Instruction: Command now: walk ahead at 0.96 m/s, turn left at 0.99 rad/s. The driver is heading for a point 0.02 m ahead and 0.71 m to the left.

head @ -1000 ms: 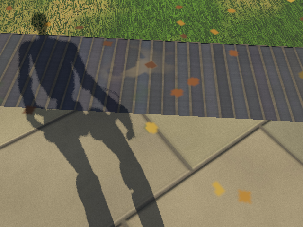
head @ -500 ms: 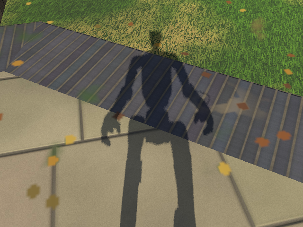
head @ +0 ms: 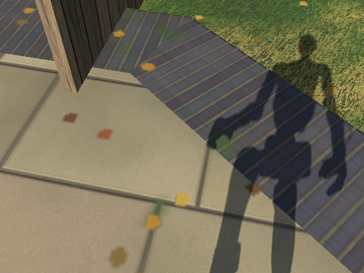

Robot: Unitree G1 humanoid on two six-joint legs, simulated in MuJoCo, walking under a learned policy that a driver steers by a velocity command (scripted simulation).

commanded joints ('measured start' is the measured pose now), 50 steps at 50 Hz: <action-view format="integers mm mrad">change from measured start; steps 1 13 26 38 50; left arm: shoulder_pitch -129 422 214 217 -76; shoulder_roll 91 319 89 145 91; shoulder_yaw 17 98 45 41 9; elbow -100 -9 140 -19 -140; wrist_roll -11 9 -38 -52 -23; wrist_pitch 5 -29 -102 -36 76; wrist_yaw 0 78 13 45 47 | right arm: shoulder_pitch -6 -21 -436 -94 -48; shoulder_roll -160 -11 -43 -265 -202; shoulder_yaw -38 2 51 -76 -65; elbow -74 -93 -267 -156 -118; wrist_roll -2 11 -30 -6 5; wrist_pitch -43 -69 34 38 51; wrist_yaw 2 -1 88 -19 -24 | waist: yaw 1 201 2 -25 -8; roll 38 -268 -15 -58 42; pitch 94 -403 113 -293 -161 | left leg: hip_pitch -123 -464 -606 365 -19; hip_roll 221 35 295 452 177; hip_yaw -348 -182 99 -492 -364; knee -299 931 605 -14 52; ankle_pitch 174 -193 302 860 895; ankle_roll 133 -45 -52 272 -34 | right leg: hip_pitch -56 1195 487 -64 84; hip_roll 54 -218 -39 112 157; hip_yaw -68 495 -254 -4 15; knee -176 -659 -1037 448 -199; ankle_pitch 128 -365 380 -190 102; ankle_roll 18 -173 -109 -2 -15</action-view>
